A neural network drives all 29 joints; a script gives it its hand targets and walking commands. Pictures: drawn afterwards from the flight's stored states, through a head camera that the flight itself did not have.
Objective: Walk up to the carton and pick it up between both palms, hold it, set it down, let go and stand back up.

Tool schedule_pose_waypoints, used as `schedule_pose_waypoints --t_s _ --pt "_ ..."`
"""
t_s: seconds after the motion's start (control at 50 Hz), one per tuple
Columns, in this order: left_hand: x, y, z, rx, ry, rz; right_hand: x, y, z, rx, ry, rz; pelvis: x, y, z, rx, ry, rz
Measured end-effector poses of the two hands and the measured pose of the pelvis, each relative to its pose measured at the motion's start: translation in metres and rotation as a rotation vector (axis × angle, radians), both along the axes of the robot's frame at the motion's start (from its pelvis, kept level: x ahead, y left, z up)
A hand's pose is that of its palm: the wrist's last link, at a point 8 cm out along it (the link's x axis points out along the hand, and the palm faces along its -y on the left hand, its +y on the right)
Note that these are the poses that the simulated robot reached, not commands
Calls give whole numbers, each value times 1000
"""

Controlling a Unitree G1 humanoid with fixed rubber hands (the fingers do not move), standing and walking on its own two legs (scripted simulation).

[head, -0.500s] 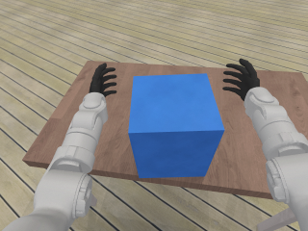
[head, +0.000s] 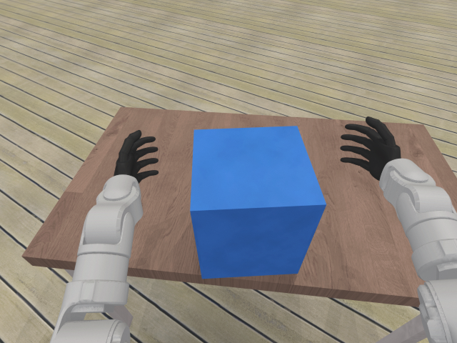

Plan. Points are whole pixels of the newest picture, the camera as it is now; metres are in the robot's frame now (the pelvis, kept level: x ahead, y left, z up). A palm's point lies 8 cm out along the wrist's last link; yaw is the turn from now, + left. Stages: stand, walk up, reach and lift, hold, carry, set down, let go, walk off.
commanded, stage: set down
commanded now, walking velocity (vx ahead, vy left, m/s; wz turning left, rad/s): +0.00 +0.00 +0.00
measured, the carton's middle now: (248, 204) +0.41 -0.01 +0.00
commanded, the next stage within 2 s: none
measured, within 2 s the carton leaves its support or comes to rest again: neither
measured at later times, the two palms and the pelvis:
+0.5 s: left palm (133, 231) +0.30 +0.19 +0.07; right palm (389, 222) +0.32 -0.24 +0.08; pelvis +0.00 +0.00 +0.00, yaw +0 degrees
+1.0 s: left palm (138, 283) +0.24 +0.18 +0.01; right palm (390, 287) +0.24 -0.24 +0.01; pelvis +0.02 +0.00 +0.00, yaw -1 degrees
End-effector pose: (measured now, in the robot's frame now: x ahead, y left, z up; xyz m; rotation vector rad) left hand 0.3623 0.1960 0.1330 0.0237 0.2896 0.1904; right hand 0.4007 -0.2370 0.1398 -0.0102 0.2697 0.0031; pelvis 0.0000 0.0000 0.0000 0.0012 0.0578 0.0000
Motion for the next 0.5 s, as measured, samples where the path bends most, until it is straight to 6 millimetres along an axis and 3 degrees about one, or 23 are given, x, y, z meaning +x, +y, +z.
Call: schedule_pose_waypoints --t_s 0.22,0.5 --pt "-34 -6 -27 -1 12 -10 -39 3 -40 6 -4 -4 -5 2 0 6 -21 -2" --pt "-66 -11 -62 -6 0 -6 -82 -5 -62 -16 -49 -27 -1 0 0 9 -57 -8"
